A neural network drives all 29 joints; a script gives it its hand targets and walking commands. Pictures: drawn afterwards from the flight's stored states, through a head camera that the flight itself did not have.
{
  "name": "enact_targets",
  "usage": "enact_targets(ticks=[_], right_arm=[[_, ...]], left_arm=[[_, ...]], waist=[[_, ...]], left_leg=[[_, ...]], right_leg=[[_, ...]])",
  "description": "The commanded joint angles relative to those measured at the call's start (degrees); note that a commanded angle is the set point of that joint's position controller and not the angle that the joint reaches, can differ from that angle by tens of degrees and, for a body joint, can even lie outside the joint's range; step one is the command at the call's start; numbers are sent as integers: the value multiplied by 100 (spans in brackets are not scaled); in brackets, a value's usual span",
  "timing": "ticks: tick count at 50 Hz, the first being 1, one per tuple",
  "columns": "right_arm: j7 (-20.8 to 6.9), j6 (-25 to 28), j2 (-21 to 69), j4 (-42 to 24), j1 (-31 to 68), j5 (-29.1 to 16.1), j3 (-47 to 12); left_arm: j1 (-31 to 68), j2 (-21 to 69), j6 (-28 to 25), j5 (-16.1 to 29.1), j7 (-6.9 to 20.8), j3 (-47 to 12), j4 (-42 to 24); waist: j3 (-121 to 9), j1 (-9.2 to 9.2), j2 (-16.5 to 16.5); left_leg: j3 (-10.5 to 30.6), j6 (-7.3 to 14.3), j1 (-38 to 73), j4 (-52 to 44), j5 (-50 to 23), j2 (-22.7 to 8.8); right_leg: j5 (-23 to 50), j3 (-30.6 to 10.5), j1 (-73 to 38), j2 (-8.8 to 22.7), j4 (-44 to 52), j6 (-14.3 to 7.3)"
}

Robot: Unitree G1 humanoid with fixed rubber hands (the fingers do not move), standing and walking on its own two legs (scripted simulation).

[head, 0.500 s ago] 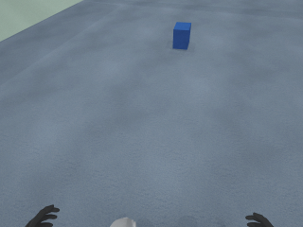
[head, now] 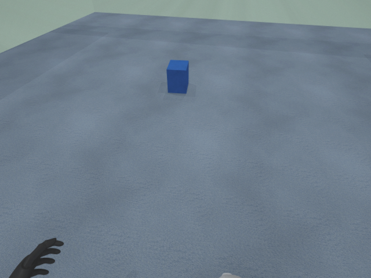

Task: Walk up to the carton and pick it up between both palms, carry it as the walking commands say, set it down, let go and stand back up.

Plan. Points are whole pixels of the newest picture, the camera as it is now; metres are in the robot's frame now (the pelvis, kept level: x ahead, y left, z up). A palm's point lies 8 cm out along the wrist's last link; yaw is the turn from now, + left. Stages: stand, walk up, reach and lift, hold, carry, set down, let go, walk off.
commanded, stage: walk up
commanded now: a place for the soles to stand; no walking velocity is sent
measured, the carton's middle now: (178, 76) +2.17 +0.01 -0.58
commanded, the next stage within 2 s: none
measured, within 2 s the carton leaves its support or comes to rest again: neither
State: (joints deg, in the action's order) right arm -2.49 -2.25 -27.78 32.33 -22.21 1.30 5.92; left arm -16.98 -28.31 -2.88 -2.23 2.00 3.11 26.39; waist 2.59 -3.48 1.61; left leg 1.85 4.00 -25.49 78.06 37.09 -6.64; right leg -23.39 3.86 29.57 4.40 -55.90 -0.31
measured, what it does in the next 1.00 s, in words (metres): walks ahead: left foot, then right foot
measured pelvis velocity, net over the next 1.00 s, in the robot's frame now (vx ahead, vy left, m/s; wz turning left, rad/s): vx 0.48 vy -0.15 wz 0.13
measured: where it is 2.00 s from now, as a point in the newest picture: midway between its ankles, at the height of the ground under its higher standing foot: (208, 170)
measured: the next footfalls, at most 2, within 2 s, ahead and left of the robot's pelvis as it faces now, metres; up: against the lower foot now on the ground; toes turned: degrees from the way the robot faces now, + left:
left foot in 0.20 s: +0.26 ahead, +0.16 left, +0.01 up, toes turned +6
right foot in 0.54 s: +0.44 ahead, -0.26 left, +0.00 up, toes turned -10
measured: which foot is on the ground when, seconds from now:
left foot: up 0.00-0.18, down 0.20-0.54, up 0.56-1.00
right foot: down 0.00-0.18, up 0.20-0.52, down 0.54-1.00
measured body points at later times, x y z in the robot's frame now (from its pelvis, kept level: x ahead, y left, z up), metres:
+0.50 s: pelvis +0.22 -0.07 +0.04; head +0.22 -0.08 +0.49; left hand +0.45 +0.21 +0.00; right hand +0.24 -0.41 -0.04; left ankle +0.22 +0.15 -0.67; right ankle +0.38 -0.22 -0.64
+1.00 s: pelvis +0.48 -0.15 +0.05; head +0.48 -0.14 +0.50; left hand +0.46 +0.20 -0.03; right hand +0.69 -0.42 +0.00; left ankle +0.59 +0.00 -0.65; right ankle +0.40 -0.25 -0.67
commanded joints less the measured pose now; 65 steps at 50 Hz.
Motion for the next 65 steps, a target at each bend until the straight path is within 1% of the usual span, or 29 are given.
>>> enact_targets(ticks=[1,3,7,8,9,10,13,16,20,23,25,26,27,28,30,32,37,43,47,49,50,51,52,53,55,58,61,63,65], right_arm=[[-84,414,-1124,-1474,736,-40,255],[-164,420,-1099,-1344,404,-116,204],[-114,450,-973,-313,-1864,-252,314],[40,507,-1685,-248,-2252,-93,476],[170,586,-2019,-675,-1426,59,508],[306,634,-1846,-897,-767,63,366],[455,756,-1555,-952,-402,51,325],[475,815,-1462,-1019,38,21,305],[375,776,-1363,-902,454,10,233],[237,648,-1335,-850,749,103,187],[93,565,-714,-843,275,163,-24],[40,566,-412,-1122,352,56,-85],[72,492,-580,-1335,452,-57,-18],[61,440,-778,-1504,862,-78,41],[53,327,-845,-1554,943,-73,184],[19,348,-886,-1160,429,-78,178],[-206,252,-916,-1019,419,-79,183],[-253,294,-645,-975,1154,-154,109],[-231,383,-448,-1109,1481,-98,57],[-155,483,-470,-955,912,3,169],[-19,563,-648,-681,-119,73,305],[170,600,-1202,-638,-939,123,491],[304,582,-1476,-743,-1131,147,516],[428,586,-1390,-861,-984,57,411],[495,621,-1167,-754,-849,-6,301],[455,662,-1027,-907,166,9,204],[358,766,-1062,-950,822,-5,209],[249,765,-1082,-1027,1142,4,159],[162,738,-621,-1103,521,69,-41]], left_arm=[[160,-1579,-147,-36,-412,546,-333],[709,-1634,-174,-45,-406,590,-350],[1436,-1052,-8,-132,-227,451,-305],[1285,-622,69,-76,-138,336,-485],[1469,-652,112,128,-55,310,-720],[1384,-942,131,71,42,376,-811],[1270,-1169,-38,-64,170,443,-627],[1023,-1054,34,30,205,443,-513],[652,-913,107,19,317,377,-290],[-105,-905,181,80,267,433,-62],[-1204,-1504,97,88,69,750,211],[-1701,-1819,12,-5,-87,809,157],[-1310,-2138,-55,-88,-234,839,-110],[-836,-2252,-47,-60,-323,819,-247],[-465,-1830,-79,-71,-430,625,-123],[38,-1592,-128,-44,-502,546,-153],[626,-1423,-203,21,-430,513,-50],[-287,-1278,-101,-64,-257,524,360],[-797,-1353,-86,-95,-237,529,562],[-676,-1216,-62,-26,-218,465,588],[-531,-1062,-45,-4,-197,433,497],[-557,-719,-105,27,-124,276,275],[-357,-682,-136,42,-98,260,116],[260,-957,-109,23,-108,256,-94],[941,-920,-141,-4,-100,236,-299],[432,-768,-53,51,4,226,-330],[40,-553,16,100,180,215,-142],[-700,-591,26,91,218,296,237],[-1284,-1314,-28,5,82,624,447]], waist=[[502,334,-1067],[458,149,-1658],[-111,-979,-440],[-73,-1158,1556],[550,-902,1787],[601,-508,932],[-90,-305,444],[69,-125,907],[-27,129,980],[227,677,850],[-463,1145,-717],[-649,1405,-1607],[-708,1196,-1559],[-256,1032,-1384],[258,717,-531],[256,481,-1089],[714,74,-1593],[1016,570,-857],[677,793,-455],[-18,373,-163],[-884,-249,384],[-1772,-770,1510],[-1850,-771,1299],[-1765,-767,494],[-1220,-709,-130],[-390,-101,472],[604,308,852],[510,860,816],[-255,1020,-1042]], left_leg=[[564,-68,-2004,-274,-467,-611],[460,-53,-982,-1323,-542,-632],[-274,-189,2918,-3030,-1153,379],[1365,46,2760,-4773,1338,-435],[4140,418,1756,-6782,3489,-1595],[4570,861,1609,-7068,3843,-1928],[3420,1294,2785,-6241,2357,-1627],[2575,1274,1660,-5932,1340,-1757],[767,911,980,-6020,720,-1228],[-7,642,-970,-5347,1388,-964],[-703,264,-2139,-2114,526,-35],[-504,44,-2444,-76,-65,657],[556,-59,-2639,833,-220,762],[886,-48,-3062,986,-512,444],[988,-126,-2961,872,-1094,125],[843,-248,-2256,241,-1262,49],[497,-184,-1022,-1617,-1422,-139],[-349,-137,-1058,-2888,-2164,329],[-713,39,-1263,-3765,-1870,432],[-991,252,504,-4377,-1672,824],[-307,565,2406,-4498,-1364,755],[2403,1322,4214,-4869,-551,-749],[4595,1826,5231,-5543,-786,-1654],[4393,1823,5271,-5612,-1535,-1771],[2586,1585,4354,-5037,-3834,-1362],[1383,1305,2453,-5492,-3043,-1228],[625,1046,684,-5993,-2569,-1258],[-223,664,-446,-5111,-1524,-596],[-796,198,-1118,-2457,-1237,89]], right_leg=[[-3555,-3438,-977,2273,3940,-1709],[-3395,-2765,116,2165,4005,-1661],[-3441,-81,2434,743,1365,-866],[-2944,686,2900,25,-1054,-620],[-1415,87,3098,-268,-2437,-472],[-805,-412,3049,116,-2711,-349],[-615,-541,3209,498,-2385,-158],[-916,-1038,2192,739,-1366,-210],[548,-194,406,497,432,-62],[1026,182,-2035,224,918,-136],[-608,-715,-4009,304,1289,-295],[-2768,-2793,-3737,1538,2732,-345],[-4460,-4797,-3382,2267,4020,-992],[-5084,-5031,-3162,2438,4459,-1435],[-4205,-3860,-2168,2390,4436,-881],[-3184,-2781,-1880,2140,4084,-985],[-2922,-1587,-199,2081,4490,-1430],[-2172,-519,-1019,1640,4533,-1076],[247,-108,-2613,1677,3921,-1059],[2770,549,-2302,1557,2338,-954],[3223,775,-1343,1114,247,-787],[1247,722,426,274,-1962,-465],[-826,23,2057,-485,-2735,-282],[-722,-630,2443,37,-3068,-338],[-488,-617,2293,270,-2839,-299],[-391,-1022,1194,504,-1077,-66],[451,-731,-84,671,1118,-4],[1481,-50,-1823,317,1954,81],[43,-1118,-3000,484,2125,-286]])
